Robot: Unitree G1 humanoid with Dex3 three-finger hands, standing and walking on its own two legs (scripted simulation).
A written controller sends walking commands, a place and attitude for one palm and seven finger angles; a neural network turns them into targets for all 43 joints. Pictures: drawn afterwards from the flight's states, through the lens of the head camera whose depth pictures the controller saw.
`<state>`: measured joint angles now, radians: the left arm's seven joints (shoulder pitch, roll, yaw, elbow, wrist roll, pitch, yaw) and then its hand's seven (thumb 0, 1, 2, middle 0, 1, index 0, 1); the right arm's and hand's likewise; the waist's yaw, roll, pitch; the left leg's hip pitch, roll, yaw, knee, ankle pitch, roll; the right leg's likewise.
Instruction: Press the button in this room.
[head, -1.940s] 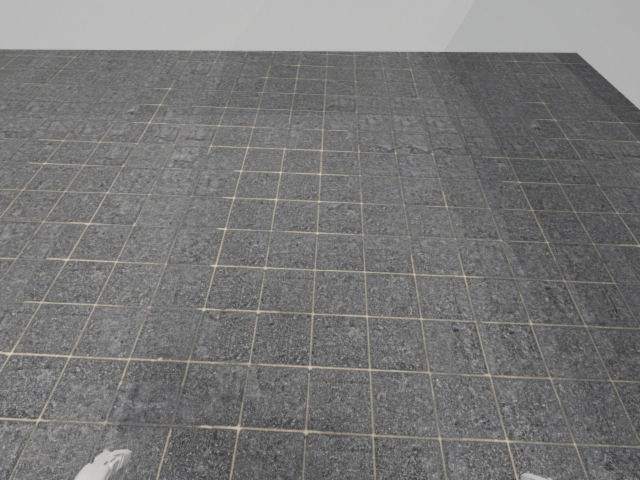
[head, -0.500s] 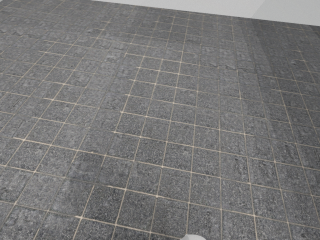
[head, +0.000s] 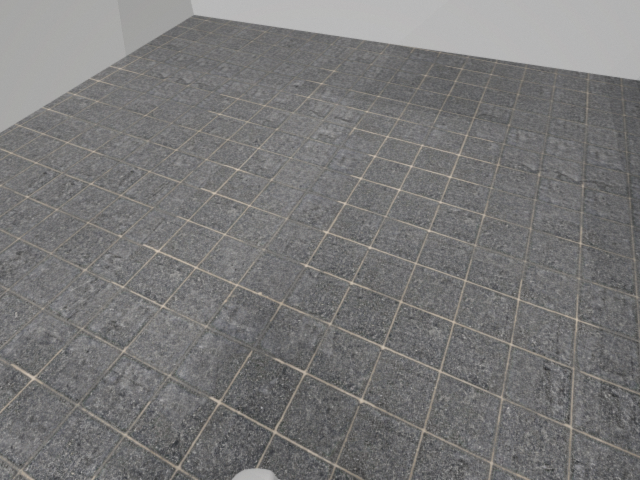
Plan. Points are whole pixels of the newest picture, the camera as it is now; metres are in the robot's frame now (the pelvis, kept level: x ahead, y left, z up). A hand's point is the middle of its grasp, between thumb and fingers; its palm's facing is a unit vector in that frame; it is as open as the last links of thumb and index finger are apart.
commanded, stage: turn or walk to find it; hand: left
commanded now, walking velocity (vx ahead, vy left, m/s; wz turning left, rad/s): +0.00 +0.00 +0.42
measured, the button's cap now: out of the picture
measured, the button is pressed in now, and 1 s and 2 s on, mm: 0 0 0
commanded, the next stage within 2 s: none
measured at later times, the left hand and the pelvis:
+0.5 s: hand out of the picture +0.00 +0.28 -0.17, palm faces +0.23 -0.95 -0.23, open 7.4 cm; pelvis -0.04 +0.06 +0.00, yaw +11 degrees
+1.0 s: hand out of the picture -0.09 +0.21 -0.16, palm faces +0.43 -0.87 -0.24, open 7.4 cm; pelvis -0.08 +0.01 +0.00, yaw +25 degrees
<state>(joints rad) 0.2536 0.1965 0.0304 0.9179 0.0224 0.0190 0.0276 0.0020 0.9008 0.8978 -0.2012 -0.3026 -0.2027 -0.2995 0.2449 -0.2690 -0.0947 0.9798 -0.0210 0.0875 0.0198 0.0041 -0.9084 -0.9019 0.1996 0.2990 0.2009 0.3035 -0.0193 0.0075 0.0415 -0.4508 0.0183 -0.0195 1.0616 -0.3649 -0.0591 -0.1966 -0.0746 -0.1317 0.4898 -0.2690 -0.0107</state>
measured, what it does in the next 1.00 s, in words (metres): steps on the spot, turning left: left foot, then right foot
